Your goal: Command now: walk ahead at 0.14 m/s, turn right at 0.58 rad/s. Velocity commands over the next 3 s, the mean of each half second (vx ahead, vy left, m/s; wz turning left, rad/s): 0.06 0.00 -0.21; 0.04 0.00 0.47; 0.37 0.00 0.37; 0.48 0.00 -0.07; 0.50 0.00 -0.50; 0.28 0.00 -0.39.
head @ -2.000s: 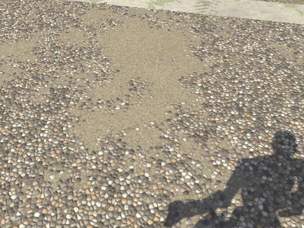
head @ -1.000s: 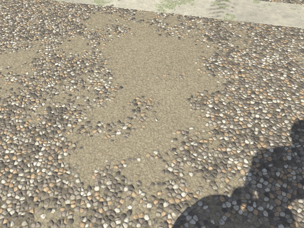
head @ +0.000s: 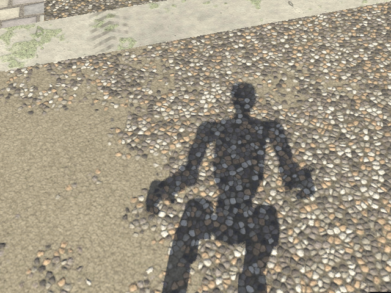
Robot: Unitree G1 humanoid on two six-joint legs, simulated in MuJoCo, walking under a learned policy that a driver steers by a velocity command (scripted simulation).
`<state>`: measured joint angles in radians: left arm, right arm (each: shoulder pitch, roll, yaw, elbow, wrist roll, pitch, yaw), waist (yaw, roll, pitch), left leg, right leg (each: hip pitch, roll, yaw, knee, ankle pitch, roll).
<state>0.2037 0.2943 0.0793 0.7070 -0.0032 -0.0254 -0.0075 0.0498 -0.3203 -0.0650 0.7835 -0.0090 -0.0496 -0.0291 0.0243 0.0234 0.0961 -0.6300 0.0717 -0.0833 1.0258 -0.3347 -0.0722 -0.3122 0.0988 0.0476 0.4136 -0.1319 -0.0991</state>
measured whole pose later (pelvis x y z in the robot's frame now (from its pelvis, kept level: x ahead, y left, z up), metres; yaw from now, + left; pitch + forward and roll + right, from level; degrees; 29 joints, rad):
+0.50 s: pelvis +0.10 +0.04 +0.00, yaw -4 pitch +1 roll -1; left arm 0.13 0.28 0.06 0.74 -0.01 0.03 0.05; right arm 0.15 -0.27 -0.05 0.80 0.02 0.01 0.00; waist -0.03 0.00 0.05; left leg -0.34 -0.05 -0.14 0.48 -0.16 0.01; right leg -0.25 0.04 0.11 0.57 -0.39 0.07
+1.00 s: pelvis +0.11 +0.08 -0.01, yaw +14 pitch +2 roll +0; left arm 0.17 0.32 0.09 0.76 -0.01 -0.01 0.02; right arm 0.17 -0.31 -0.07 0.69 0.02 0.01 0.02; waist 0.01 -0.04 0.05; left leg -0.31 -0.04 0.00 0.57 -0.29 0.07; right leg -0.39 -0.05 0.01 1.00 -0.54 0.03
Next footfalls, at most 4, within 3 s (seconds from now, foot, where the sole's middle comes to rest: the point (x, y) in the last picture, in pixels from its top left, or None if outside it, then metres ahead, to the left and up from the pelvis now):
0.22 left None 0.20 0.15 -0.78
0.54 right None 0.12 -0.09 -0.78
0.92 left None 0.14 0.18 -0.78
1.38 right None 0.38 0.01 -0.78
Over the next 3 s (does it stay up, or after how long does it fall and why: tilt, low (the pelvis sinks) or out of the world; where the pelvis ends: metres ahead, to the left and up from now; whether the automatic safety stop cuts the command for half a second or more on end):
stays up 1.02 0.33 -0.01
